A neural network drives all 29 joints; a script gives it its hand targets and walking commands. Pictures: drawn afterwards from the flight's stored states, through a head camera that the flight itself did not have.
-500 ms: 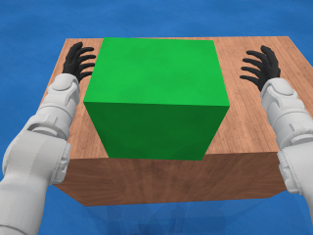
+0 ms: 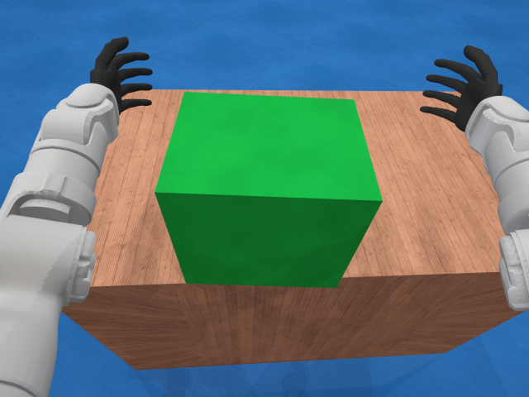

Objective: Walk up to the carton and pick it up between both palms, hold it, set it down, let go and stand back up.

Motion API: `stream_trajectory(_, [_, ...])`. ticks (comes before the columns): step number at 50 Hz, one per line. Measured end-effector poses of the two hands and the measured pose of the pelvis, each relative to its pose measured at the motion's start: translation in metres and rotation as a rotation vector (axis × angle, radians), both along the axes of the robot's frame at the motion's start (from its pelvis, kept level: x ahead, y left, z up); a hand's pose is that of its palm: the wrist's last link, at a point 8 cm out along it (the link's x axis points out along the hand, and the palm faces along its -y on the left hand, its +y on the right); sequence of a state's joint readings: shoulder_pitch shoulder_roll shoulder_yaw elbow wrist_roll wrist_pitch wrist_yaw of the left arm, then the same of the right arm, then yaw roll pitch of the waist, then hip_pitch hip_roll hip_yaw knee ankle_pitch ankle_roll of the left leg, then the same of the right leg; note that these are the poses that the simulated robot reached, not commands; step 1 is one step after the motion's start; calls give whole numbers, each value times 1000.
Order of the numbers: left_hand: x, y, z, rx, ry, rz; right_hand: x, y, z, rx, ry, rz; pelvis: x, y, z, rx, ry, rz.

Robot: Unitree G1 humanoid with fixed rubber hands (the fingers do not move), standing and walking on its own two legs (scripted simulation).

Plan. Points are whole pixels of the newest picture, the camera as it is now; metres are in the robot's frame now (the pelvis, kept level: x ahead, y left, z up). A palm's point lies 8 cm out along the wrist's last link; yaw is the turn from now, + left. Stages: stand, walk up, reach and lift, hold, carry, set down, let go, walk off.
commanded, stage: set down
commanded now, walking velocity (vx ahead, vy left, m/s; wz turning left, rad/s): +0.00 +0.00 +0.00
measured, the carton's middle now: (265, 196) +0.44 +0.04 +0.04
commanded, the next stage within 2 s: none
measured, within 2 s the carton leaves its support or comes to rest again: neither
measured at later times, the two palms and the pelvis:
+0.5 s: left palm (90, 127) +0.41 +0.27 +0.19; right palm (472, 144) +0.42 -0.23 +0.20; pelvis +0.00 +0.00 +0.01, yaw +0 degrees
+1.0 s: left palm (96, 182) +0.37 +0.27 +0.14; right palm (468, 206) +0.37 -0.24 +0.14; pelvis +0.01 +0.01 +0.01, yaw -1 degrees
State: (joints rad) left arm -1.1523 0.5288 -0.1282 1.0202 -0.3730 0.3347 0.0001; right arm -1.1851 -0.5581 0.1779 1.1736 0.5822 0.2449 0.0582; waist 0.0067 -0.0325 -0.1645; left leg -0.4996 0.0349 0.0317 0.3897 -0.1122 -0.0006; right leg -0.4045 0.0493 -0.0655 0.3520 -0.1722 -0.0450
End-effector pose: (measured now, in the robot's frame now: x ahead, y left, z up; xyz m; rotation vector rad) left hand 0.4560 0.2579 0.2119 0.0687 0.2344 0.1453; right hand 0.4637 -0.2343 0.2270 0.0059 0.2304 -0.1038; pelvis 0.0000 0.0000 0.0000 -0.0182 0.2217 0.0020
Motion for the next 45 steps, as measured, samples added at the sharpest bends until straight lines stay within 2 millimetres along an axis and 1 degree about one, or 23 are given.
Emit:
stream_trajectory(4, [1,-2,9,-1,2,3,1,-1,5,6,-9,13,3,1,2,2,-12,-11])
stream_trajectory(8, [-2,2,22,2,-6,10,0,-1,10,11,-18,25,6,2,3,3,-32,-16])
stream_trajectory(11, [-8,7,29,-1,-8,13,-3,-2,9,9,-5,27,8,2,4,5,-53,-15])
stream_trajectory(14, [-16,12,30,-6,-3,14,-9,-3,5,5,13,27,9,1,5,6,-74,-10])
stream_trajectory(18, [-26,17,19,-16,18,10,-21,-2,-5,-2,33,27,8,1,6,6,-100,-5])
stream_trajectory(22, [-35,17,-2,-23,39,-3,-33,1,-16,-1,35,36,5,1,6,5,-122,-3])
stream_trajectory(27, [-49,11,-32,-27,62,-18,-49,6,-39,14,47,39,0,3,6,4,-144,-5])
stream_trajectory(30, [-57,8,-44,-27,66,-16,-58,5,-54,24,60,33,-3,5,6,4,-149,-7])
stream_trajectory(33, [-61,6,-47,-23,56,-9,-64,4,-63,31,55,29,-5,8,5,4,-145,-9])
stream_trajectory(39, [-63,4,-31,-10,10,-7,-69,0,-61,36,11,33,-3,12,6,5,-142,-19])
stream_trajectory(41, [-64,4,-29,-12,10,-9,-71,0,-62,28,13,37,0,12,6,6,-152,-20])
stream_trajectory(43, [-68,6,-32,-19,23,-9,-75,-1,-66,16,26,39,3,12,7,8,-165,-20])
stream_trajectory(45, [-73,7,-41,-27,42,-8,-80,-3,-71,7,40,37,6,12,7,9,-178,-19])
